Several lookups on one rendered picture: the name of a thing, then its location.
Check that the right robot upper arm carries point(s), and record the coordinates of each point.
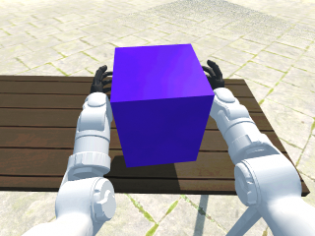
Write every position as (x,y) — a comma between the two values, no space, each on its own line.
(270,185)

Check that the carton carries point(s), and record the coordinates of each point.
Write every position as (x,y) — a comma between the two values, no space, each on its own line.
(161,100)

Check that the left robot forearm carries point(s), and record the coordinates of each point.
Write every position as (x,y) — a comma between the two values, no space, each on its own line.
(91,148)

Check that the right robot forearm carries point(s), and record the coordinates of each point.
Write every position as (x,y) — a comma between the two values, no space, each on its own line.
(241,134)

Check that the robot right hand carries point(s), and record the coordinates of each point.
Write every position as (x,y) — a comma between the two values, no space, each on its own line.
(215,75)

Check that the left robot upper arm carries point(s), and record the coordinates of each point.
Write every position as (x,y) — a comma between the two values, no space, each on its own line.
(81,208)

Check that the table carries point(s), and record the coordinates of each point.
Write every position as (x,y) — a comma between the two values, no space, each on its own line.
(38,123)

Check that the robot left hand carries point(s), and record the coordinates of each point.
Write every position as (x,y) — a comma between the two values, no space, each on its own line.
(98,83)

